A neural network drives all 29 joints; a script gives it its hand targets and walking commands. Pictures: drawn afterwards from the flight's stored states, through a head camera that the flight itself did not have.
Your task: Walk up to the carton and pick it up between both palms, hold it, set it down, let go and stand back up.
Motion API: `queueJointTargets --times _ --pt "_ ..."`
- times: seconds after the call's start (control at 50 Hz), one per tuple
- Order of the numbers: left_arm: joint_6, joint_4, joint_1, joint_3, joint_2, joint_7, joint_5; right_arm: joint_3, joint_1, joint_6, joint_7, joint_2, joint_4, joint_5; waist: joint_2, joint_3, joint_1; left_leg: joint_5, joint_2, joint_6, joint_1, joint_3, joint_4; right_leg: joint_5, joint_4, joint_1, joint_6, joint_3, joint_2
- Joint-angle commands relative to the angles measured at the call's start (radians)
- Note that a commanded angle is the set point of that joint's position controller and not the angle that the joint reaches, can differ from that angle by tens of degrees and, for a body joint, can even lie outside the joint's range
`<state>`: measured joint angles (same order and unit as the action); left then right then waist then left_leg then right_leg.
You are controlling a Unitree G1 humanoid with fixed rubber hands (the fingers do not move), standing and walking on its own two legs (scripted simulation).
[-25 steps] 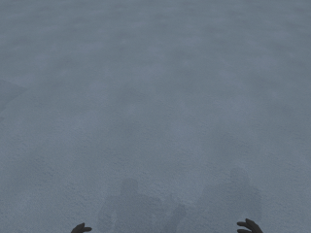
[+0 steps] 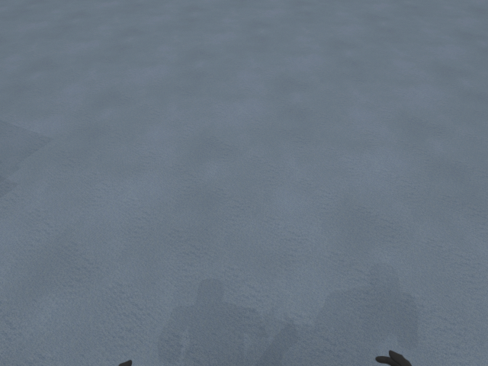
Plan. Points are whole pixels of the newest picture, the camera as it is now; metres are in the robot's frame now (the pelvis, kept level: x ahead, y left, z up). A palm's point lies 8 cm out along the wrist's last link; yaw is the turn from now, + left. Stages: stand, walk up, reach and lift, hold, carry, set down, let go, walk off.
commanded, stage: stand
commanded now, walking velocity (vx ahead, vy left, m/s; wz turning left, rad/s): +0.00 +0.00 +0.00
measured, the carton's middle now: out of the picture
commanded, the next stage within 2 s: walk up in 1.50 s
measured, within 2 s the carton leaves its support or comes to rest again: neither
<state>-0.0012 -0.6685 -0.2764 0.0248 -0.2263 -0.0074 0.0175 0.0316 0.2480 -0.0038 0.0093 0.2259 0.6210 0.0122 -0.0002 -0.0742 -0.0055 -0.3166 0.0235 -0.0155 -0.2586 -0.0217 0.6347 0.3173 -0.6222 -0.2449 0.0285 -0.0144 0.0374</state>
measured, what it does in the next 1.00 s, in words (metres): stands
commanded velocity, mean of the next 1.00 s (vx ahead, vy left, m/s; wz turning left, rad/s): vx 0.00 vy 0.00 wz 0.00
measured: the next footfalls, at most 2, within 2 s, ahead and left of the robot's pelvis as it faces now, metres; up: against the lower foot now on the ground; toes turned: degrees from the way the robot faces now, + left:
none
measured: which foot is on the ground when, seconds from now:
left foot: down 0.00-1.00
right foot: down 0.00-1.00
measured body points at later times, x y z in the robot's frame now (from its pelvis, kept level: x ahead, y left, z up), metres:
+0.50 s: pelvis +0.00 -0.01 +0.00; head +0.00 -0.01 +0.45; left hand +0.11 +0.24 -0.11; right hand +0.13 -0.26 -0.10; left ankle +0.02 +0.11 -0.73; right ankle +0.01 -0.14 -0.73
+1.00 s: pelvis +0.00 -0.02 +0.00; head -0.01 -0.02 +0.45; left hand +0.09 +0.24 -0.11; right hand +0.12 -0.26 -0.11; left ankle +0.02 +0.11 -0.73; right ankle +0.01 -0.14 -0.73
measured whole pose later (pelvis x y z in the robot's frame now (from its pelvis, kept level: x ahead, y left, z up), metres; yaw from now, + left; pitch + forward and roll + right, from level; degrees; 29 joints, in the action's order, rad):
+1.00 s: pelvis +0.00 -0.02 +0.00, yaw +2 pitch -4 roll +0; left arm -0.01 -0.71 -0.28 0.02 -0.25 -0.01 0.01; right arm 0.01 0.28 0.00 0.00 0.23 0.68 0.01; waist 0.00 -0.05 0.00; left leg -0.30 0.01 0.02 -0.27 -0.07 0.63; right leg 0.32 -0.62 -0.24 0.00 -0.06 0.02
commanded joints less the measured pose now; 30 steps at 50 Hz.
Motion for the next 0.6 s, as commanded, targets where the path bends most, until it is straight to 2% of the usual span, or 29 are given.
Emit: queueJointTargets --times 0.0,0.06,0.08,0.12,0.16,0.22,0.26,0.28,0.34,0.38,0.44,0.48,0.58 --pt "0.025 0.098 0.006 0.035 -0.123 0.004 -0.003 0.046 -0.022 -0.026 -0.007 0.147 -0.102 0.000 -0.017 0.048 0.002 0.086 -0.101 -0.026 -0.047 -0.124 -0.195 -0.083 0.126 0.014 -0.051 0.067 0.052" --pt "0.029 0.088 0.008 0.039 -0.144 0.004 -0.005 0.038 -0.015 -0.027 -0.005 0.131 -0.092 0.000 0.020 0.063 0.004 0.130 -0.085 -0.018 -0.015 -0.098 -0.163 -0.093 0.145 0.004 -0.058 0.080 0.060" --pt "0.029 0.088 0.009 0.037 -0.147 0.004 -0.005 0.040 -0.016 -0.027 -0.006 0.131 -0.089 0.001 0.004 0.065 0.005 0.143 -0.082 -0.014 -0.002 -0.094 -0.152 -0.089 0.153 -0.012 -0.059 0.084 0.066" --pt "0.029 0.085 0.021 0.038 -0.144 0.005 -0.006 0.038 0.001 -0.027 -0.006 0.132 -0.085 -0.001 0.031 0.075 0.008 0.158 -0.086 -0.017 0.011 -0.100 -0.148 -0.087 0.155 -0.009 -0.060 0.080 0.065" --pt "0.024 0.086 0.025 0.034 -0.137 0.005 -0.006 0.039 0.007 -0.026 -0.007 0.143 -0.078 -0.001 0.031 0.061 0.008 0.154 -0.088 -0.019 -0.009 -0.107 -0.155 -0.076 0.153 -0.015 -0.060 0.072 0.062" --pt "0.021 0.078 0.007 0.041 -0.148 0.004 -0.006 0.036 -0.002 -0.024 -0.008 0.131 -0.072 0.003 -0.007 0.054 0.000 0.124 -0.088 -0.019 -0.015 -0.104 -0.165 -0.073 0.151 -0.009 -0.061 0.079 0.064" --pt "0.021 0.075 0.009 0.037 -0.150 0.005 -0.006 0.032 0.005 -0.027 -0.010 0.134 -0.075 0.001 -0.005 0.061 0.003 0.149 -0.093 -0.021 -0.015 -0.112 -0.168 -0.092 0.140 0.005 -0.058 0.065 0.059" --pt "0.021 0.078 0.004 0.032 -0.138 0.006 -0.007 0.033 -0.007 -0.027 -0.010 0.146 -0.078 -0.001 -0.024 0.055 -0.005 0.171 -0.092 -0.024 -0.026 -0.110 -0.164 -0.109 0.139 0.003 -0.054 0.058 0.057" --pt "0.019 0.078 0.005 0.034 -0.146 0.007 -0.002 0.036 -0.006 -0.026 -0.011 0.144 -0.074 -0.001 -0.010 0.061 -0.003 0.156 -0.095 -0.026 -0.017 -0.123 -0.167 -0.091 0.137 0.010 -0.050 0.062 0.057" --pt "0.017 0.080 0.011 0.034 -0.150 0.006 -0.005 0.033 0.003 -0.021 -0.011 0.141 -0.074 -0.003 -0.023 0.026 0.002 0.119 -0.086 -0.020 -0.038 -0.114 -0.172 -0.062 0.155 -0.015 -0.057 0.069 0.061" --pt "0.020 0.080 0.021 0.033 -0.143 0.006 -0.007 0.028 0.016 -0.022 -0.013 0.142 -0.065 -0.003 0.011 0.032 0.008 0.140 -0.084 -0.019 -0.026 -0.112 -0.161 -0.075 0.156 -0.013 -0.060 0.072 0.059" --pt "0.019 0.080 0.014 0.030 -0.143 0.005 -0.007 0.029 0.003 -0.020 -0.015 0.146 -0.065 0.000 -0.013 0.035 -0.002 0.136 -0.082 -0.016 -0.036 -0.110 -0.155 -0.081 0.164 -0.005 -0.059 0.079 0.060" --pt "0.020 0.074 0.016 0.036 -0.157 0.004 -0.009 0.025 0.017 -0.019 -0.012 0.142 -0.057 0.000 0.006 0.049 0.008 0.142 -0.079 -0.015 -0.009 -0.118 -0.153 -0.054 0.175 -0.028 -0.063 0.072 0.062"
